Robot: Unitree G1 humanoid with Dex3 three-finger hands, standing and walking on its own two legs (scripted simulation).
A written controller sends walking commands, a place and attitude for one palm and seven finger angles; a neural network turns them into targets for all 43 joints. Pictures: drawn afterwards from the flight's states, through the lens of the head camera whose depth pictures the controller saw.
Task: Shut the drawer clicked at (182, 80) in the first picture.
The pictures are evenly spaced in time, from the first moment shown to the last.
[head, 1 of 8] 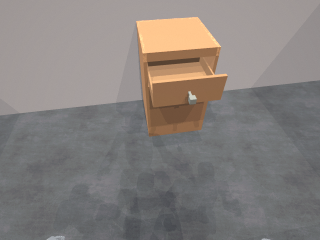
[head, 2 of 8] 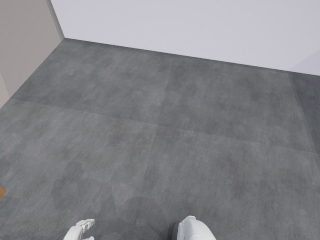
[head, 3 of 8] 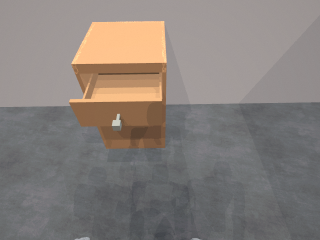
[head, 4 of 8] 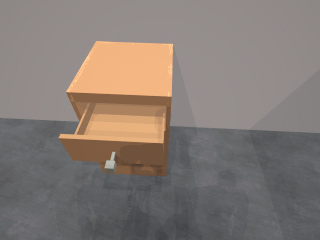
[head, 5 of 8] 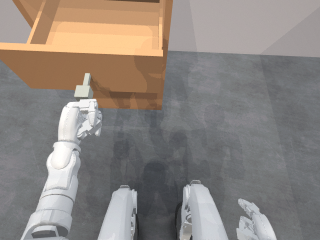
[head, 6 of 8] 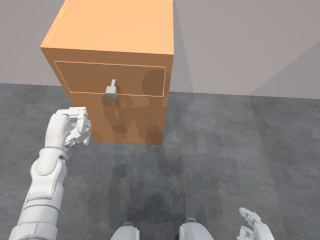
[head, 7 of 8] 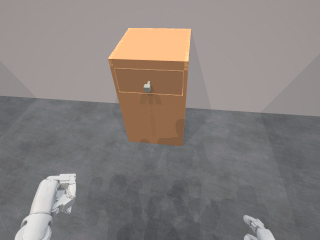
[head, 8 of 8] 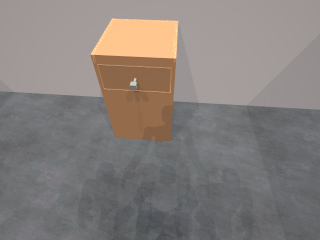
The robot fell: no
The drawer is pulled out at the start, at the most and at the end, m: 0.19 0.19 0.00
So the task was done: yes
